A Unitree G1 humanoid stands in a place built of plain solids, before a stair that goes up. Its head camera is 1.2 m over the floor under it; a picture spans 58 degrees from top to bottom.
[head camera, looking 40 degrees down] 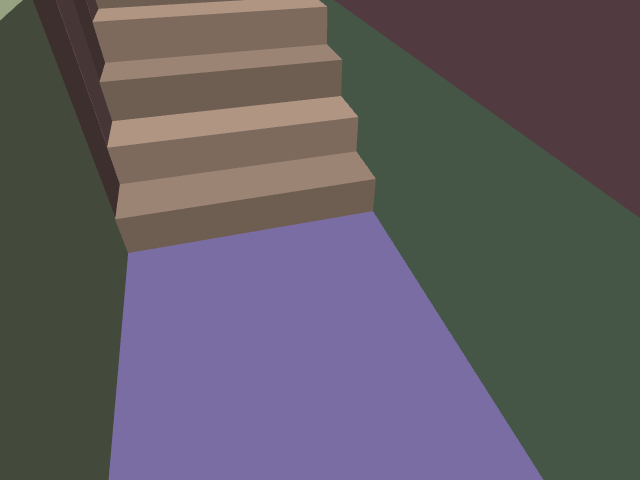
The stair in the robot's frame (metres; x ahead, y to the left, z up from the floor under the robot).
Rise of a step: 0.18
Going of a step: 0.26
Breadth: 1.09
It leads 16 degrees to the left of straight ahead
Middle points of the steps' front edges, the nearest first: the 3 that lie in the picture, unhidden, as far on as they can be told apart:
1.49 0.27 0.18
1.74 0.35 0.36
1.99 0.42 0.53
